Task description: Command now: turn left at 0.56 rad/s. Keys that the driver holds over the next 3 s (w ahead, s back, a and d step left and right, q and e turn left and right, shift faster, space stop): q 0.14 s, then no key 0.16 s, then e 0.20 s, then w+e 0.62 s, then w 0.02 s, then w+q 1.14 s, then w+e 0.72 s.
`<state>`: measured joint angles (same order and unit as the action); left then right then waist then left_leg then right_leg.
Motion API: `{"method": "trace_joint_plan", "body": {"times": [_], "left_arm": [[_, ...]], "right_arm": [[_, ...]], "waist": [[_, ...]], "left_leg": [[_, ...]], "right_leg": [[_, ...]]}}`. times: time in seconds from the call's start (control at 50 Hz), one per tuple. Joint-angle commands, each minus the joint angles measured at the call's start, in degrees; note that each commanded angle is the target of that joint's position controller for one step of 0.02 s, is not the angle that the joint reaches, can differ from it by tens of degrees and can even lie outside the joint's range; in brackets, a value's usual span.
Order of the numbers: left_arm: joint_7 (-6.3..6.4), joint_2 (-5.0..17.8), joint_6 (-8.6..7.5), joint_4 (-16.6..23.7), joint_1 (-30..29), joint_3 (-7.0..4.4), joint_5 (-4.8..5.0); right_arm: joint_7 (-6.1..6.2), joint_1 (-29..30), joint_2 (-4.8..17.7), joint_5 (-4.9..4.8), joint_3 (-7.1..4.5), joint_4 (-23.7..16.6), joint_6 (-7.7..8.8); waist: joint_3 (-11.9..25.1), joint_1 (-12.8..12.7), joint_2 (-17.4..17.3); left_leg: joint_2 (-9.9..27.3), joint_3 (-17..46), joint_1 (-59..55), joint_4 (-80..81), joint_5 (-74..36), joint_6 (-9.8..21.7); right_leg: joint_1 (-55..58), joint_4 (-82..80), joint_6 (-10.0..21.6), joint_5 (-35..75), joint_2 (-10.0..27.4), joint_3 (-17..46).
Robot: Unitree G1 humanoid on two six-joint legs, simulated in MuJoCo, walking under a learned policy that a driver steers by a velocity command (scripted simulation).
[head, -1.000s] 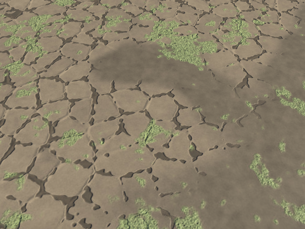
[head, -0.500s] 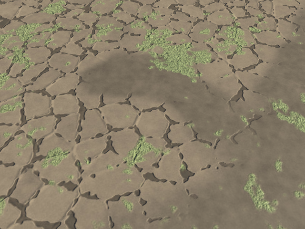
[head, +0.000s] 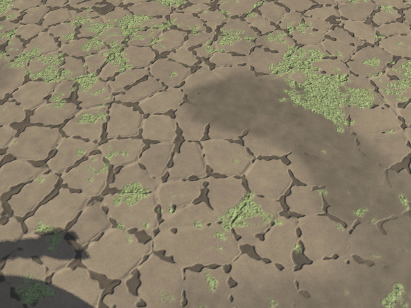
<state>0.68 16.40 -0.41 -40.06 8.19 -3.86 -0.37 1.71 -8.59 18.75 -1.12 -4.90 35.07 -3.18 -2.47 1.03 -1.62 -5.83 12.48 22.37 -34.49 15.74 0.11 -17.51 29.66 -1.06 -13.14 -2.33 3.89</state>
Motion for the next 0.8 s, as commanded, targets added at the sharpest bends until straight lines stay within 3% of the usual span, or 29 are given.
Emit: {"method": "trace_joint_plan", "body": {"times": [0.02, 0.04, 0.08, 0.1, 0.14, 0.2, 0.24, 0.3, 0.34, 0.36, 0.38, 0.4, 0.42, 0.44, 0.46, 0.48, 0.5, 0.52, 0.54, 0.56, 0.58, 0.6, 0.62, 0.66, 0.72, 0.76, 0.8], "left_arm": [[0.23, 12.1, -0.9, 4.5, 1.7, -3.38, -3.06], [0.52, 8.7, -1.17, 5.6, -1.6, -2.29, -2.49], [1.12, 6.0, -1.12, 6.1, -4.9, -1.51, -0.48], [1.48, 5.8, -0.97, 5.9, -4.3, -1.23, -0.12], [2.07, 6.1, -0.39, 5.3, -1.4, -1.24, -0.54], [2.1, 7.8, 0.24, 3.9, 2.6, -1.85, -0.56], [1.55, 9.2, 0.45, 3.9, 1.6, -2.29, -0.14], [0.63, 10.2, 0.65, 3.2, 1.3, -2.49, 0.75], [0.19, 8.2, 0.59, 2.2, 0.7, -1.49, 1.61], [-0.11, 6.0, 0.28, 1.1, 1.7, -0.54, 1.99], [-0.8, 3.8, -0.59, 0.2, 4.6, 0.49, 0.85], [-1.75, 1.4, -1.44, 0.6, 6.2, 1.52, -1.93], [-1.26, 2.6, -1.16, 1.0, 4.6, 1.12, -0.44], [-0.85, 5.9, -0.67, 0.7, 2.9, 0.48, 0.18], [-0.5, 6.8, -0.43, 1.2, 0.5, 0.03, 0.37], [0.04, 7.6, 0.07, 0.9, 0.3, -0.28, 0.35], [0.29, 7.9, 0.61, 1.3, 1.2, -0.43, 0.1], [0.27, 7.1, 0.88, 1.4, 2.0, -0.19, 0.44], [0.17, 6.9, 1.01, 1.6, 2.1, -0.33, 1.18], [-0.05, 7.4, 1.02, 2.6, 0.1, -0.65, 1.69], [-0.36, 7.2, 1.03, 3.9, -1.8, -0.95, 2.17], [-0.53, 6.6, 1.06, 4.2, -1.8, -1.16, 2.61], [-0.67, 6.1, 0.96, 4.0, -1.3, -1.23, 2.62], [-1.19, 5.3, 0.6, 3.8, -0.3, -1.04, 2.04], [-2.56, 3.3, 0.16, 4.0, 0.3, -0.05, 1.79], [-3.02, 4.2, 0.16, 4.4, 0.9, -0.12, 1.87], [-2.99, 4.9, 0.28, 3.8, 4.2, -0.44, 1.86]], "right_arm": [[0.17, -1.9, 7.9, 0.95, -2.31, -5.2, 1.63], [-0.02, -3.0, 10.6, 0.32, -3.4, -3.8, 1.54], [0.19, -4.8, 8.7, 0.32, -3.37, -1.4, 0.49], [0.05, -4.5, 7.1, 0.18, -2.9, -1.5, 0.19], [-0.25, -1.7, 5.3, -0.42, -2.16, -2.9, 0.22], [-0.47, 1.8, 3.0, 0.07, -0.87, -4.7, 0.53], [-0.84, 1.9, 1.9, 0.53, -0.08, -4.9, 0.61], [-1.11, 0.8, 2.6, 0.33, -0.03, -4.2, 0.44], [-1.21, -2.3, 1.0, 0.63, 0.33, -2.3, 0.47], [-1.24, -4.4, 0.5, 0.97, 0.56, -0.9, 0.59], [-0.76, -5.6, 2.7, 1.4, 0.4, -0.8, 0.63], [0.04, -6.3, 7.7, 2.25, -0.29, -1.6, 0.36], [-0.36, -1.5, 4.5, 3.31, 0.52, -1.1, 0.98], [-0.92, 3.6, 2.5, 3.25, 1.05, -2.6, 1.84], [-0.8, 3.9, 3.3, 3.07, 0.57, -1.9, 2.33], [-0.58, 2.7, 5.0, 2.8, 0.05, -1.4, 2.64], [-0.37, 2.3, 5.4, 2.26, -0.16, -0.7, 2.86], [-0.05, 0.5, 5.2, 2.04, -0.18, -0.4, 2.76], [0.27, -1.5, 6.1, 1.62, -0.7, -0.2, 2.55], [0.53, -5.0, 7.0, 1.35, -1.16, 0.4, 2.71], [0.65, -7.3, 7.2, 1.22, -1.27, 1.4, 3.36], [0.69, -7.1, 6.6, 0.87, -1.2, 1.9, 4.21], [0.69, -5.9, 5.5, 0.44, -1.04, 2.0, 4.92], [0.34, -3.0, 4.7, 0.46, -1.02, 1.7, 5.61], [-0.77, -0.2, 6.2, 0.64, -1.76, 1.5, 6.39], [-1.67, -1.2, 7.9, -0.1, -2.38, 2.3, 6.62], [-2.26, -0.7, 8.5, -1.16, -2.57, 3.0, 6.45]], "waist": [[5.9, 0.0, 15.9], [4.6, 1.2, 11.1], [2.9, 1.6, 8.2], [2.6, 0.9, 8.3], [3.0, -1.0, 9.4], [5.6, -3.6, 10.4], [6.6, -3.5, 11.1], [6.9, -3.3, 12.4], [6.7, -1.2, 11.1], [6.5, 0.1, 9.6], [9.1, -0.9, 5.6], [11.2, -2.9, -7.6], [10.1, -2.8, -11.3], [6.3, -3.1, -7.5], [4.8, -2.4, -8.2], [4.1, -1.6, -8.6], [3.3, -1.7, -8.9], [4.0, -1.2, -9.1], [3.5, 0.6, -10.0], [1.8, 3.4, -10.1], [-1.0, 4.2, -8.2], [-3.3, 3.3, -6.3], [-4.1, 2.5, -5.2], [-2.6, 1.3, -3.7], [0.0, 0.4, -3.5], [0.9, 0.4, -3.5], [1.1, -1.9, -2.6]], "left_leg": [[0.9, -2.8, 12.0, -24.8, 21.1, -1.5], [2.5, -2.2, 11.5, -31.0, 17.0, -2.1], [3.2, -3.9, 13.1, -35.9, 9.6, -4.0], [3.4, -4.7, 13.9, -37.3, 8.0, -4.8], [4.1, -7.7, 14.7, -33.8, 6.0, -6.0], [5.5, -8.2, 12.6, -24.4, 8.6, -6.7], [6.3, -10.0, 6.9, -17.3, 10.8, -6.1], [5.7, -12.7, -0.2, -7.6, 9.9, -4.9], [5.2, -13.1, -8.5, 7.3, 1.1, -2.8], [5.0, -13.0, -16.0, 18.2, -7.9, -1.2], [10.0, -7.1, -26.5, 17.7, -17.5, 0.2], [21.6, 2.9, -32.3, 12.2, -38.8, 4.2], [24.2, 1.9, -18.3, 13.1, -27.7, 11.3], [19.7, -1.3, -14.9, 14.3, -19.6, 10.5], [17.0, -3.3, -15.6, 14.1, -16.0, 8.2], [16.6, -3.9, -16.0, 14.2, -15.4, 7.4], [17.7, -3.5, -15.4, 13.9, -17.3, 7.6], [18.5, -2.9, -16.0, 15.0, -12.0, 8.3], [20.5, -0.3, -17.3, 16.8, -1.8, 10.1], [24.6, 4.6, -18.3, 20.1, 8.7, 12.8], [28.4, 8.9, -18.9, 22.9, 14.6, 14.7], [29.1, 10.0, -19.9, 24.4, 17.0, 15.0], [28.5, 8.5, -21.5, 25.3, 16.8, 14.2], [25.9, 1.7, -22.2, 26.1, 10.6, 12.2], [21.9, -9.2, -16.6, 25.2, 2.0, 10.3], [21.8, -11.8, -14.7, 23.7, 2.9, 10.2], [22.0, -14.2, -11.4, 19.5, 6.6, 8.8]], "right_leg": [[6.8, -15.2, 17.1, 9.8, 26.7, 28.3], [5.1, -14.5, 16.4, 8.8, 23.9, 22.7], [6.2, -12.9, 11.8, 7.3, 16.9, 12.1], [7.1, -12.4, 11.9, 11.2, 16.1, 9.4], [10.3, -12.2, 12.7, 15.4, 15.1, 5.3], [16.1, -10.6, 14.6, 21.0, 17.0, 5.2], [14.8, -9.9, 14.8, 23.1, 17.6, 3.7], [12.7, -8.7, 15.0, 25.8, 18.1, 3.4], [10.0, -6.2, 13.3, 24.9, 16.4, 3.1], [6.4, -5.4, 10.6, 21.4, 14.8, 2.3], [0.6, -4.1, 5.7, 13.5, 12.5, 1.0], [-6.6, 3.1, 1.1, -8.3, 7.7, -3.0], [-1.8, 2.3, -1.2, -16.3, 7.3, -2.9], [0.7, 2.0, -2.0, -10.4, 7.1, -3.4], [-1.3, 1.7, -2.2, -4.0, 5.6, -4.4], [-2.1, 2.2, -2.3, -1.5, 5.3, -4.2], [-2.3, 2.9, -2.4, -0.5, 5.6, -3.7], [-3.2, 5.6, -2.1, -3.5, 4.7, -5.0], [-7.1, 11.5, -1.5, -10.4, 3.3, -6.8], [-13.7, 20.9, -0.6, -18.0, 4.5, -5.5], [-20.5, 28.0, 0.4, -20.4, 6.7, -2.5], [-25.1, 30.6, 0.9, -19.5, 7.7, -0.4], [-27.4, 30.3, 1.1, -17.4, 8.4, 0.8], [-24.6, 26.5, 0.9, -12.9, 9.0, -0.6], [-12.7, 17.2, 0.9, -8.1, 8.8, -4.6], [-7.4, 12.9, 1.4, -7.0, 7.2, -7.1], [-0.8, 7.0, 2.7, -3.2, 5.3, -9.9]]}}
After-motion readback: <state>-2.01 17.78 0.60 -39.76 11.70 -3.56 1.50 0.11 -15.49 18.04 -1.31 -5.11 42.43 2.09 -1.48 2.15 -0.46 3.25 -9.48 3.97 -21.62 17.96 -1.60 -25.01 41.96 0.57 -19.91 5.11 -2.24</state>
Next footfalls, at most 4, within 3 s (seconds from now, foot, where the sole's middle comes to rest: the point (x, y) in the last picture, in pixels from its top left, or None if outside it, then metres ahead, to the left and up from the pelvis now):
0.38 left None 0.01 0.14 -0.77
0.84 right None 0.13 -0.14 -0.77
1.36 left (230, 287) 0.52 -0.04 -0.77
1.82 right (299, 222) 0.75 -0.30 -0.77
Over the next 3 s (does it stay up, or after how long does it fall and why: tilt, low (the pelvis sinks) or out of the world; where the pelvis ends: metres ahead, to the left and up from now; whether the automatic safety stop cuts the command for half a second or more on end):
stays up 1.21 -0.07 0.00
